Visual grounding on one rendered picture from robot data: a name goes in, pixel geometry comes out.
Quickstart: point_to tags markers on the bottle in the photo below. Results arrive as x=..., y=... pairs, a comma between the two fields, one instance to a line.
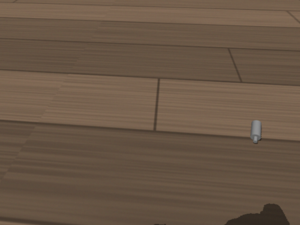
x=255, y=130

